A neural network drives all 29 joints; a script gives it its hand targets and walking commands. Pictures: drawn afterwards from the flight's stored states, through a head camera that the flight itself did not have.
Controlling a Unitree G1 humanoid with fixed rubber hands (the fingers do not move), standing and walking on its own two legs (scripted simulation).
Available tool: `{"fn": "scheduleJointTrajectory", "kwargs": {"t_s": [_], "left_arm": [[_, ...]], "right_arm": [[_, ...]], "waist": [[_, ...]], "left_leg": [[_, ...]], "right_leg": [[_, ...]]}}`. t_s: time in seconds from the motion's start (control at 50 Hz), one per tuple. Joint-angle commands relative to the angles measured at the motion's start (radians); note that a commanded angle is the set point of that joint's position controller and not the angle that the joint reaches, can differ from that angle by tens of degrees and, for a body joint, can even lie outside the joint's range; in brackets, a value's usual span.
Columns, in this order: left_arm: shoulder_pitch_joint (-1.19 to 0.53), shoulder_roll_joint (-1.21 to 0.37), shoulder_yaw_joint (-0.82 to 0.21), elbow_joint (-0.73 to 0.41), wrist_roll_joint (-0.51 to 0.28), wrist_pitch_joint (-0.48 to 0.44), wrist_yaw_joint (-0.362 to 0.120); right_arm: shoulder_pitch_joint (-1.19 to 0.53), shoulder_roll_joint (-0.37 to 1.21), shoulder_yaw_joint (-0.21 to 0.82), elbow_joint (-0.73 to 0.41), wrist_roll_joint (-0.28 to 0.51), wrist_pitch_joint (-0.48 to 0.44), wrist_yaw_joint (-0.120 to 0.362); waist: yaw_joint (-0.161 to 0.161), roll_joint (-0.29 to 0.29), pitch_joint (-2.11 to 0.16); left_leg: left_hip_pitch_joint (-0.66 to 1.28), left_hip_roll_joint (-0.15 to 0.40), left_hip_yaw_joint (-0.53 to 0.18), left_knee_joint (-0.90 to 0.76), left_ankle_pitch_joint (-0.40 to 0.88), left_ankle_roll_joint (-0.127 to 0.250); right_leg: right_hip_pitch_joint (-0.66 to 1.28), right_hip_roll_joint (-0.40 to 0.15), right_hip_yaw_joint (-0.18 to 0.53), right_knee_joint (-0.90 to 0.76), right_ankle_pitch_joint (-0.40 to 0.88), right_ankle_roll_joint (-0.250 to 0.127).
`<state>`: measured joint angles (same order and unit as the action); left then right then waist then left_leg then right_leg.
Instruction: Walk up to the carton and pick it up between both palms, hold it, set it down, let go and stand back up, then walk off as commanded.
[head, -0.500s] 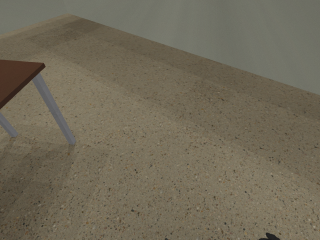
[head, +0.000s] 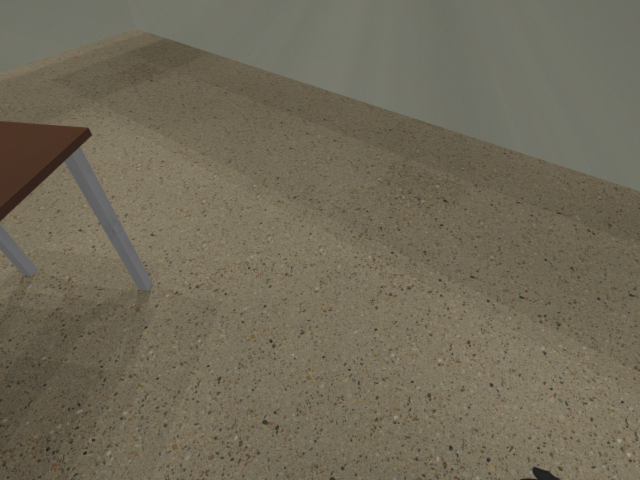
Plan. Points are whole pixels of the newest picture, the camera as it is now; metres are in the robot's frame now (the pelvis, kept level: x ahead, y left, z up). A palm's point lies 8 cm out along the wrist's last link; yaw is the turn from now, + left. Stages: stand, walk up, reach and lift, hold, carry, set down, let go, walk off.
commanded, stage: walk up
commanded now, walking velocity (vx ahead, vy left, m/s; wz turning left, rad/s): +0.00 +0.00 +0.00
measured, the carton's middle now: out of the picture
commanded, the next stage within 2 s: none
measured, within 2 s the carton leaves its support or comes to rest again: neither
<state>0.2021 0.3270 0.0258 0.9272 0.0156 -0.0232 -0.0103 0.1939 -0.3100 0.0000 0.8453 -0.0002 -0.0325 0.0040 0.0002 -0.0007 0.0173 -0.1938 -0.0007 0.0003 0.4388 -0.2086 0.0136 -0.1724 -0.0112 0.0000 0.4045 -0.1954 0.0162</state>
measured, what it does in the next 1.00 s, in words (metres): steps to the left, turning left: left foot, then right foot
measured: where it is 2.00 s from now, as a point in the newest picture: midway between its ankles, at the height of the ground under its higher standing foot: outside the picture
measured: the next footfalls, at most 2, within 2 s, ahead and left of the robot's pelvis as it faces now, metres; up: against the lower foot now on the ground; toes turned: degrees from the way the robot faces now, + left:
left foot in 0.50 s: +0.06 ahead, +0.23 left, +0.00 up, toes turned +10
right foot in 0.74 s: +0.05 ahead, +0.08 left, +0.00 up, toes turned +19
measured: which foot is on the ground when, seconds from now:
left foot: down 0.00-0.24, up 0.26-0.48, down 0.50-0.76, up 0.78-1.00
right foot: down 0.00-0.48, up 0.50-0.72, down 0.74-1.00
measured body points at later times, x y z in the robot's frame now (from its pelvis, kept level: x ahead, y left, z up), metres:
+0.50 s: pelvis -0.03 +0.07 -0.03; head -0.02 +0.07 +0.42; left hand +0.03 +0.43 -0.12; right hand +0.10 -0.23 -0.14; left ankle +0.02 +0.22 -0.75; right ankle +0.02 -0.12 -0.74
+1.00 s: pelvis -0.05 +0.11 +0.01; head -0.02 +0.07 +0.45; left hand -0.13 +0.47 -0.05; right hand +0.14 -0.13 -0.14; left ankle -0.11 +0.32 -0.66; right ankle +0.01 +0.06 -0.74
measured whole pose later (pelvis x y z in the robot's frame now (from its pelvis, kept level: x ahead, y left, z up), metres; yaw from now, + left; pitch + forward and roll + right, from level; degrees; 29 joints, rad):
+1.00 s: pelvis -0.05 +0.11 +0.01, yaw +25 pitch -2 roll +5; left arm 0.21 0.43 0.12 0.92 0.02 -0.03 0.06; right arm 0.26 -0.41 -0.03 0.82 -0.01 0.10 0.13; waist -0.01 0.03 0.06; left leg -0.48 0.00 -0.12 0.98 -0.26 -0.01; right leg -0.21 -0.06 -0.10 0.40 -0.17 -0.06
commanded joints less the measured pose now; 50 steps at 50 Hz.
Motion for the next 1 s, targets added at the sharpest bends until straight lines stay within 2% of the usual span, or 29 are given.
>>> {"fn": "scheduleJointTrajectory", "kwargs": {"t_s": [0.0,0.06,0.14,0.16,0.18,0.22,0.24,0.26,0.32,0.38,0.42,0.44,0.46,0.48,0.5,0.56,0.58,0.66,0.7,0.72,0.74,0.76,0.78,0.8,0.82,0.84,0.86,0.88,0.98], "left_arm": [[-0.072,0.204,0.03,-0.003,0.0,-0.023,0.006],[-0.067,0.243,0.041,0.001,0.0,-0.024,0.011],[-0.097,0.218,0.033,-0.012,0.013,-0.023,0.007],[-0.025,0.343,0.108,-0.081,-0.017,-0.022,0.034],[0.039,0.347,0.121,-0.08,-0.019,-0.017,0.052],[0.032,0.39,0.15,-0.108,-0.002,-0.019,0.064],[-0.004,0.392,0.155,-0.121,0.007,-0.019,0.071],[-0.018,0.384,0.156,-0.135,0.01,-0.021,0.073],[-0.102,0.374,0.156,-0.129,0.019,-0.025,0.07],[-0.141,0.388,0.163,-0.122,0.027,-0.014,0.058],[-0.18,0.362,0.15,-0.117,0.021,-0.002,0.049],[-0.164,0.307,0.134,-0.113,0.019,0.004,0.047],[-0.153,0.248,0.12,-0.135,0.006,0.013,0.042],[-0.106,0.262,0.115,-0.142,-0.014,0.018,0.046],[-0.081,0.279,0.118,-0.127,-0.014,0.017,0.052],[-0.028,0.296,0.128,-0.094,-0.018,0.01,0.048],[0.013,0.29,0.129,-0.084,-0.019,0.007,0.053],[0.078,0.248,0.124,-0.072,-0.03,-0.003,0.077],[0.192,0.244,0.132,-0.055,-0.031,-0.009,0.081],[0.212,0.284,0.142,-0.054,-0.024,-0.01,0.088],[0.197,0.379,0.173,-0.058,-0.009,-0.012,0.092],[0.016,0.419,0.19,-0.094,0.012,-0.012,0.095],[-0.071,0.411,0.188,-0.134,0.007,-0.021,0.101],[-0.119,0.374,0.169,-0.143,0.005,-0.032,0.102],[-0.161,0.332,0.156,-0.137,0.01,-0.037,0.102],[-0.14,0.304,0.159,-0.116,0.01,-0.04,0.103],[-0.113,0.3,0.153,-0.121,0.01,-0.04,0.098],[-0.093,0.318,0.156,-0.12,0.006,-0.042,0.093],[0.005,0.331,0.167,-0.103,-0.001,-0.036,0.073]], "right_arm": [[-0.062,-0.242,-0.065,0.024,-0.017,-0.025,-0.008],[-0.073,-0.221,-0.054,0.02,-0.018,-0.02,-0.006],[-0.08,-0.219,-0.061,0.013,-0.022,-0.022,-0.006],[-0.045,-0.307,-0.108,-0.137,-0.048,0.031,0.05],[-0.037,-0.283,-0.113,-0.171,-0.054,0.052,0.061],[-0.032,-0.241,-0.111,-0.184,-0.071,0.071,0.076],[-0.026,-0.265,-0.13,-0.185,-0.068,0.082,0.081],[-0.039,-0.285,-0.128,-0.195,-0.081,0.094,0.087],[0.037,-0.276,-0.144,-0.168,-0.061,0.112,0.111],[0.034,-0.248,-0.135,-0.154,-0.049,0.106,0.128],[0.137,-0.285,-0.15,-0.119,-0.053,0.1,0.12],[0.159,-0.285,-0.156,-0.1,-0.055,0.093,0.106],[0.197,-0.389,-0.175,-0.093,-0.07,0.087,0.096],[0.136,-0.473,-0.184,-0.128,-0.07,0.085,0.096],[0.071,-0.486,-0.182,-0.15,-0.06,0.091,0.09],[-0.03,-0.36,-0.156,-0.19,-0.069,0.107,0.085],[-0.038,-0.337,-0.149,-0.192,-0.077,0.111,0.093],[0.035,-0.295,-0.141,-0.219,-0.069,0.103,0.104],[-0.084,-0.257,-0.124,-0.246,-0.057,0.112,0.104],[-0.07,-0.234,-0.111,-0.247,-0.059,0.11,0.103],[-0.005,-0.211,-0.111,-0.223,-0.072,0.112,0.101],[0.095,-0.257,-0.125,-0.18,-0.087,0.123,0.093],[0.095,-0.319,-0.14,-0.157,-0.089,0.129,0.093],[0.115,-0.337,-0.151,-0.142,-0.07,0.124,0.101],[0.131,-0.328,-0.156,-0.131,-0.064,0.124,0.109],[0.138,-0.321,-0.148,-0.119,-0.058,0.121,0.113],[0.136,-0.287,-0.134,-0.132,-0.056,0.12,0.124],[0.149,-0.282,-0.127,-0.116,-0.051,0.12,0.129],[0.094,-0.262,-0.124,-0.123,-0.038,0.121,0.123]], "waist": [[0.004,0.05,-0.072],[0.007,0.075,-0.036],[-0.004,-0.021,-0.066],[0.027,0.015,-0.021],[0.035,0.027,-0.01],[0.024,-0.097,-0.06],[0.021,-0.1,-0.073],[0.01,-0.013,-0.047],[-0.057,-0.087,0.002],[-0.056,-0.199,0.015],[-0.108,-0.125,-0.017],[-0.122,-0.019,-0.008],[-0.132,0.273,0.017],[-0.087,0.304,0.017],[-0.074,0.248,0.012],[-0.028,0.191,0.087],[-0.025,0.247,0.057],[-0.024,0.2,-0.108],[0.062,0.213,-0.083],[0.094,0.129,-0.08],[0.095,-0.137,-0.092],[0.007,-0.14,-0.026],[-0.02,-0.007,0.008],[-0.055,0.044,0.024],[-0.081,0.012,0.051],[-0.077,0.036,0.027],[-0.051,-0.06,0.024],[-0.045,-0.064,0.037],[0.017,-0.129,-0.002]], "left_leg": [[0.042,0.129,-0.102,-0.142,0.09,0.021],[0.02,0.123,-0.102,-0.131,0.087,0.029],[0.053,0.134,-0.116,-0.119,0.11,0.024],[-0.27,0.059,-0.201,0.038,0.284,0.065],[-0.402,0.036,-0.13,0.13,0.226,0.054],[-0.445,0.059,-0.074,0.377,-0.169,0.018],[-0.41,0.07,-0.074,0.526,-0.265,-0.009],[-0.407,0.11,-0.114,0.57,-0.266,-0.008],[-0.336,0.144,-0.094,0.499,-0.216,-0.007],[-0.213,0.106,-0.015,0.339,-0.175,-0.01],[-0.053,0.039,0.001,0.173,-0.096,0.006],[-0.007,-0.001,-0.078,0.032,-0.099,0.045],[0.005,0.13,-0.39,-0.148,-0.035,0.117],[-0.033,0.189,-0.637,-0.237,-0.063,0.183],[-0.089,0.207,-0.69,-0.28,-0.195,0.247],[-0.202,0.083,-0.518,-0.247,-0.331,0.17],[-0.193,0.07,-0.472,-0.227,-0.291,0.154],[-0.088,0.128,-0.534,-0.204,-0.091,0.167],[-0.329,0.048,-0.43,-0.204,-0.177,0.069],[-0.486,-0.02,-0.386,-0.15,-0.303,0.004],[-0.592,-0.118,-0.201,0.135,-0.324,-0.023],[-0.585,-0.044,-0.135,0.466,-0.235,-0.048],[-0.499,0.0,-0.176,0.591,-0.188,-0.054],[-0.434,0.006,-0.2,0.61,-0.138,-0.053],[-0.41,0.02,-0.173,0.649,-0.09,-0.048],[-0.378,0.02,-0.169,0.644,-0.052,-0.052],[-0.385,0.025,-0.147,0.623,-0.024,-0.049],[-0.386,0.028,-0.114,0.615,0.005,-0.059],[-0.363,0.068,-0.089,0.48,0.027,-0.062]], "right_leg": [[0.056,-0.102,0.088,-0.073,0.109,-0.046],[0.032,-0.109,0.09,-0.075,0.093,-0.048],[0.027,-0.106,0.073,-0.075,0.084,-0.053],[0.189,-0.069,-0.024,0.066,0.141,-0.065],[0.242,-0.16,0.034,0.056,0.155,-0.108],[0.199,-0.438,0.169,-0.054,0.274,-0.256],[0.101,-0.531,0.218,-0.073,0.286,-0.325],[0.049,-0.554,0.229,-0.073,0.26,-0.325],[-0.035,-0.436,0.047,-0.037,0.185,-0.243],[-0.131,-0.332,-0.103,0.003,0.077,-0.187],[-0.22,-0.254,-0.169,0.172,-0.043,-0.117],[-0.274,-0.164,-0.199,0.377,-0.162,-0.08],[-0.426,-0.032,-0.217,0.593,-0.433,-0.018],[-0.475,0.038,-0.1,0.659,-0.476,0.009],[-0.445,0.025,-0.029,0.715,-0.451,-0.003],[-0.336,0.013,-0.007,0.545,-0.336,-0.006],[-0.282,0.034,-0.028,0.47,-0.307,-0.004],[-0.101,0.102,-0.032,0.22,-0.201,-0.005],[0.196,0.101,-0.029,0.033,-0.037,-0.02],[0.333,0.032,0.064,-0.053,-0.043,-0.051],[0.366,-0.257,0.363,-0.215,-0.298,-0.104],[0.161,-0.484,0.496,-0.313,-0.395,-0.159],[0.011,-0.525,0.476,-0.334,-0.403,-0.185],[-0.049,-0.45,0.374,-0.314,-0.343,-0.139],[-0.089,-0.377,0.238,-0.286,-0.304,-0.103],[-0.056,-0.3,0.167,-0.242,-0.236,-0.068],[-0.007,-0.26,0.088,-0.223,-0.2,-0.037],[0.035,-0.236,0.036,-0.219,-0.145,-0.034],[0.12,-0.237,-0.075,-0.185,-0.094,0.011]]}}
